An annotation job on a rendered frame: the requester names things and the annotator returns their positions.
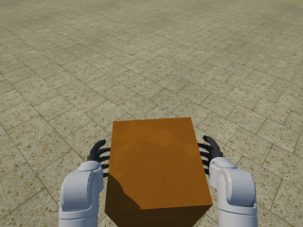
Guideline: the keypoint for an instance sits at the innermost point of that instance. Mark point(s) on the left robot hand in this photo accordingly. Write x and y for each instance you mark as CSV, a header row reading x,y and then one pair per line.
x,y
96,151

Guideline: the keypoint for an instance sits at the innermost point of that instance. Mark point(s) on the robot left forearm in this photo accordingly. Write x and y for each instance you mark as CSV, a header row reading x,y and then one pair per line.
x,y
79,196

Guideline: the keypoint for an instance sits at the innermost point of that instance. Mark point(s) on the right robot hand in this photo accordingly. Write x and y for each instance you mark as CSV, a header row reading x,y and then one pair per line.
x,y
212,148

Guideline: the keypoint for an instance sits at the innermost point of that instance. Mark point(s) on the robot right forearm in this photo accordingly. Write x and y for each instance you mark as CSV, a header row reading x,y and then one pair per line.
x,y
236,194

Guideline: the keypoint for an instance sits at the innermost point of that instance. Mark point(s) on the carton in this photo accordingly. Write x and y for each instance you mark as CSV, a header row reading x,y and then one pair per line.
x,y
156,176

